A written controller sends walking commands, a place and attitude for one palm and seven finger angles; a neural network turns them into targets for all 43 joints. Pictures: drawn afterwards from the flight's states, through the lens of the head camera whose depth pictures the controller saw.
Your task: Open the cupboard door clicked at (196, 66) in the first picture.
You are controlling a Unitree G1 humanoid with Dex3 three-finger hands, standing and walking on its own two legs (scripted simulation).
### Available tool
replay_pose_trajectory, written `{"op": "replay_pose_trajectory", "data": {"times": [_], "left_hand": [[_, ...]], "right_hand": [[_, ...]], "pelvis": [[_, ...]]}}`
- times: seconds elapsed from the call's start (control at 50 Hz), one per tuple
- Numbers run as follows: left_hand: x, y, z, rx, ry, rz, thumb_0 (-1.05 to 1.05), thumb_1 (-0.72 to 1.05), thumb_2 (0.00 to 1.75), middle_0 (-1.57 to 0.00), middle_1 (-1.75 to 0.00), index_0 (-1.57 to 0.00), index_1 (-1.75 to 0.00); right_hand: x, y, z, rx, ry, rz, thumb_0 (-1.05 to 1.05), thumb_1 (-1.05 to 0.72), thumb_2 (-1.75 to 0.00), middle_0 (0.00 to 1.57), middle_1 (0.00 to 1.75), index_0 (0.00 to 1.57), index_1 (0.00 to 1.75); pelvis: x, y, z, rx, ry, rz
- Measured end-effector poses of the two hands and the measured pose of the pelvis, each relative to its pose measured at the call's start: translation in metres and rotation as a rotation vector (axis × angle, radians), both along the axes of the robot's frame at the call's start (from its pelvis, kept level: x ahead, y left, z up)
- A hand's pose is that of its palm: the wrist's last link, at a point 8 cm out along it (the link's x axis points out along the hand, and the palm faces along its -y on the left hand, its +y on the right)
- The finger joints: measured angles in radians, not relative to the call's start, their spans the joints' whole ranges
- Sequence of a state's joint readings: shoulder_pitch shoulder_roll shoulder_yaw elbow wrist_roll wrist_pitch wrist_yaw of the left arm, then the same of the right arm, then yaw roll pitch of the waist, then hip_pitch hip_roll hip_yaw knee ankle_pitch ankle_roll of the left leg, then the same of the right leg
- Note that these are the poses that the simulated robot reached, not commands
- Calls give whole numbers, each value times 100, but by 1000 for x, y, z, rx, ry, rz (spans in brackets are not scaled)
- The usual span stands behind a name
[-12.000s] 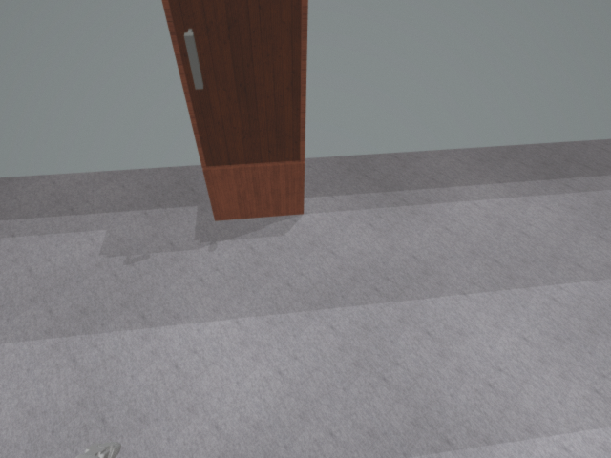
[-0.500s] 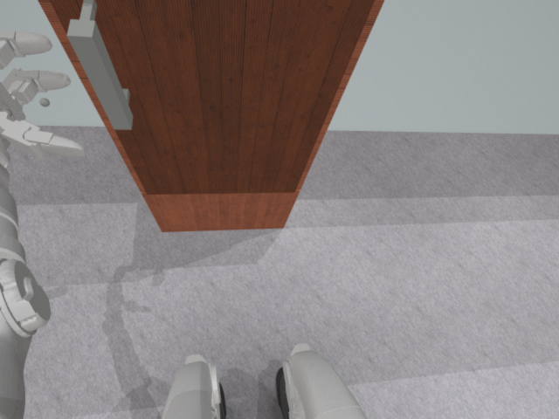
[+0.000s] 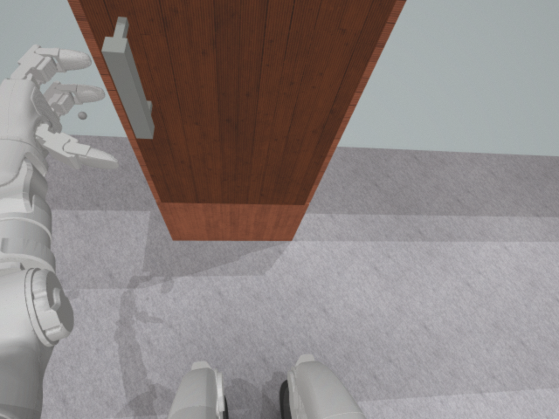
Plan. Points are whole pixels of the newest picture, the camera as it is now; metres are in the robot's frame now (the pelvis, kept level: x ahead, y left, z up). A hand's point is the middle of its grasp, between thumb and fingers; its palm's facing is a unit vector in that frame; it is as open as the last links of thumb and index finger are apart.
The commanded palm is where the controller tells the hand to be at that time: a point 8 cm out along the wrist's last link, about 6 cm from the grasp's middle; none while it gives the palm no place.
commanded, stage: move the hooked fingers beside the handle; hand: left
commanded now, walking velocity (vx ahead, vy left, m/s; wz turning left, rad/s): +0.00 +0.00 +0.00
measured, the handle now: (134, 83) +0.56 +0.17 +0.07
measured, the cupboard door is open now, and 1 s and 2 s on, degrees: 0 0 0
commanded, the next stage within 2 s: slide the fingers in behind the handle in 0.04 s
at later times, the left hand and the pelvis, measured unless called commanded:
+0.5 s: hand (100, 115) +0.51 +0.21 +0.07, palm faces -0.05 -1.00 +0.00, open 14.0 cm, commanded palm +0.49 +0.25 +0.07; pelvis +0.00 -0.01 +0.00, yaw +0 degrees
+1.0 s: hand (118, 123) +0.50 +0.18 +0.07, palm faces -0.05 -1.00 +0.00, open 14.0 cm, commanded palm +0.48 +0.22 +0.07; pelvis +0.00 -0.01 +0.00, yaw +1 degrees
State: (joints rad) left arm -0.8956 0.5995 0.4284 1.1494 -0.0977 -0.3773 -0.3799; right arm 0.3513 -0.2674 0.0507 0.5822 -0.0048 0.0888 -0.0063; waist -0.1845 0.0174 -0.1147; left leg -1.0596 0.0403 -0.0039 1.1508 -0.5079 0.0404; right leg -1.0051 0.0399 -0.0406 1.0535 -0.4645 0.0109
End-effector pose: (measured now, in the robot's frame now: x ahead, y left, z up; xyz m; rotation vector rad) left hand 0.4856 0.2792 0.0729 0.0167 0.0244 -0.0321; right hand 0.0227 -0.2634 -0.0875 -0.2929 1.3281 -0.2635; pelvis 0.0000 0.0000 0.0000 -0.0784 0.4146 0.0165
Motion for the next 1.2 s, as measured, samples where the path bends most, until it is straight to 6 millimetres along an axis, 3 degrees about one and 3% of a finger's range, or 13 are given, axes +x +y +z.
{"op": "replay_pose_trajectory", "data": {"times": [0.2, 0.44, 0.72, 0.96, 1.2], "left_hand": [[-4, 7, 2, 10, 13, 6, -2, -50, 30, -30, -120, -30, -120], [4, -14, -5, -7, 10, -17, -2, -50, 30, -30, -120, -30, -120], [-3, -28, 0, -10, 11, -6, -2, -50, 30, -30, -120, -30, -120], [-9, -40, -3, -15, -1, -16, -2, -50, 30, -30, -120, -30, -120], [-3, -62, -5, -10, 0, -14, -2, -50, 30, -30, -120, -30, -120]], "right_hand": [[-14, -3, -3, 6, 34, -10, 0, -91, -89, 20, 30, 20, 30], [-26, -10, -1, -14, 57, -26, 0, -91, -89, 20, 30, 20, 30], [-17, 0, -2, 36, 22, -31, 0, -91, -89, 20, 30, 20, 30], [-5, -4, -5, 29, -6, 2, 0, -91, -89, 20, 30, 20, 30], [-11, -5, -8, 38, 3, -5, 0, -91, -89, 20, 30, 20, 30]], "pelvis": [[-3, -5, -1, 3, -1, 2], [-4, -6, -3, 2, 10, 2], [1, -6, 3, 11, -13, -5], [-2, -6, 1, 12, -20, 6], [-4, -8, -1, 16, -14, 7]]}}
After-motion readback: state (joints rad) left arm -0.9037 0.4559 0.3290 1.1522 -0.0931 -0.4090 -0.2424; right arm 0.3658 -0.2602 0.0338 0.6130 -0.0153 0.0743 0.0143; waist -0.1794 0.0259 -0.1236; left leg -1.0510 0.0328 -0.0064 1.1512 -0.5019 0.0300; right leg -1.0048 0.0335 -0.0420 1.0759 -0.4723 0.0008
